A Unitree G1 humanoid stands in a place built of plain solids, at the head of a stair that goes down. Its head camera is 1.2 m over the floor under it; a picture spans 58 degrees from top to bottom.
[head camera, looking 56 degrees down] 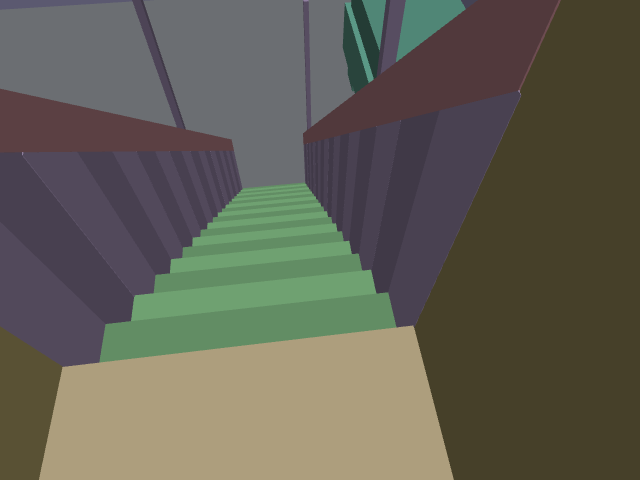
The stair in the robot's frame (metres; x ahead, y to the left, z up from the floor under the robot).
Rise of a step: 0.21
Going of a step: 0.22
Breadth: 1.00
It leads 7 degrees to the left of straight ahead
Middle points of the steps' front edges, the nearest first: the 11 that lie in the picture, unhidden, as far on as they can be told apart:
0.45 0.22 0.00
0.66 0.25 -0.21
0.88 0.28 -0.42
1.10 0.30 -0.64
1.32 0.33 -0.85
1.54 0.36 -1.06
1.76 0.38 -1.28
1.97 0.41 -1.49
2.19 0.44 -1.70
2.41 0.47 -1.92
2.63 0.49 -2.13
